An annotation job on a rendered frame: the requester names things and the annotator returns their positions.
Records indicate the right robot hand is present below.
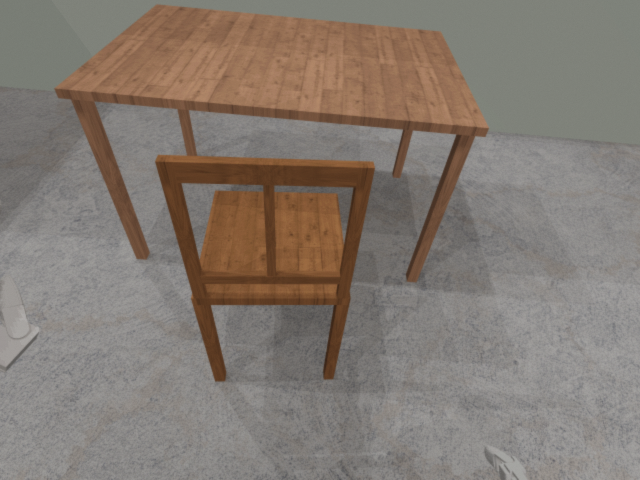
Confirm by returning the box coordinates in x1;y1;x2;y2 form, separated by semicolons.
484;445;528;480

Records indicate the chair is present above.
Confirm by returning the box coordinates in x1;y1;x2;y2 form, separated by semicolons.
155;155;375;381

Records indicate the table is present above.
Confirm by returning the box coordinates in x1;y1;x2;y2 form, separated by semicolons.
54;4;489;282

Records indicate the left robot hand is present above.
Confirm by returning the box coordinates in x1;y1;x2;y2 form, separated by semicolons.
0;200;39;373

